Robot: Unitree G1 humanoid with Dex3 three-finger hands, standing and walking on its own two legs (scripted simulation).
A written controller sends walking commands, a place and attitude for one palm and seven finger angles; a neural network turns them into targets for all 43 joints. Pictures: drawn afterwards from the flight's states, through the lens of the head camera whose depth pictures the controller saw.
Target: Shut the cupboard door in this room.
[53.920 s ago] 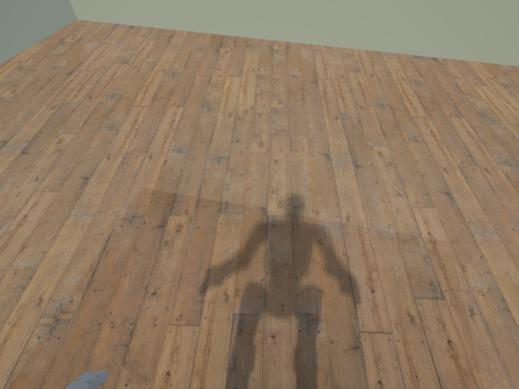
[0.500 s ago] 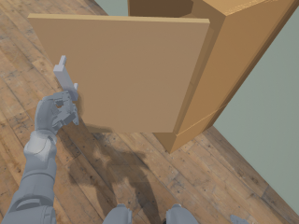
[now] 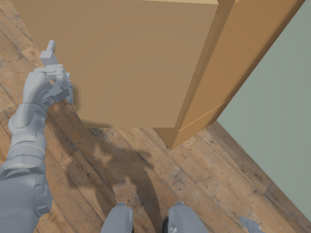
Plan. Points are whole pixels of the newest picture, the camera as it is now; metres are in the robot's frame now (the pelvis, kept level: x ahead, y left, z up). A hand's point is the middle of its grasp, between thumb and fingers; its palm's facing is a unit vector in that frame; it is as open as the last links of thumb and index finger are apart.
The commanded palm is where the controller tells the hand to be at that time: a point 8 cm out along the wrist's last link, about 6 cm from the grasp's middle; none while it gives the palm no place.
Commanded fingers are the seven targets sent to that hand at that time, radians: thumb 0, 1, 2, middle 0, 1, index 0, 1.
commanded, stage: push the door shut along its arc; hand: left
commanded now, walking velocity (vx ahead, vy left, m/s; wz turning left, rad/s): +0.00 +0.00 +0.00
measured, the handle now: (58, 67) +0.52 +0.26 +0.07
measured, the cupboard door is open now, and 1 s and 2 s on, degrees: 58 45 32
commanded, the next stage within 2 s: pull the fist back off the door in 1.52 s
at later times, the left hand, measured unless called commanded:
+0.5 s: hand (74, 72) +0.50 +0.21 +0.07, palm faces -0.20 -0.98 +0.00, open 3.2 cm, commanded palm +0.51 +0.24 +0.07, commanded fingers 0.00 0.90 0.90 -1.30 -1.50 -1.30 -1.50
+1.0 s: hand (98, 53) +0.57 +0.16 +0.08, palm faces -0.31 -0.95 -0.01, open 3.1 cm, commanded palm +0.57 +0.20 +0.07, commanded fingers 0.00 0.90 0.90 -1.30 -1.50 -1.30 -1.50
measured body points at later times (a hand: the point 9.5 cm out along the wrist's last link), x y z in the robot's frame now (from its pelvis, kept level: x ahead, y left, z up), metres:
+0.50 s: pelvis +0.00 +0.02 -0.01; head +0.14 +0.04 +0.42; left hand +0.51 +0.27 +0.07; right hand +0.01 -0.26 -0.11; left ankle +0.03 +0.10 -0.65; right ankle +0.03 -0.11 -0.65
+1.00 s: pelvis +0.01 +0.01 -0.02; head +0.18 +0.03 +0.39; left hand +0.58 +0.21 +0.08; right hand -0.02 -0.25 -0.12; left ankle +0.03 +0.10 -0.65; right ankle +0.03 -0.11 -0.65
